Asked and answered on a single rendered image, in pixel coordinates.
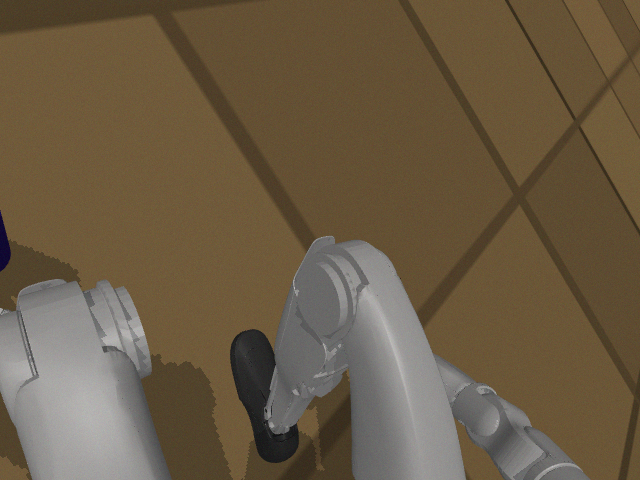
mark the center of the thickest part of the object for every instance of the bottle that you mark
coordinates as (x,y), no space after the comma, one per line
(5,252)

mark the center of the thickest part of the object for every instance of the right robot foot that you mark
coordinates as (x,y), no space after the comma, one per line
(252,362)

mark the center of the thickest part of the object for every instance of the right robot hand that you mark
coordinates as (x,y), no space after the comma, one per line
(454,379)

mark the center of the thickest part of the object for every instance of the right robot arm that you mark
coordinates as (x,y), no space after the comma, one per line
(519,451)

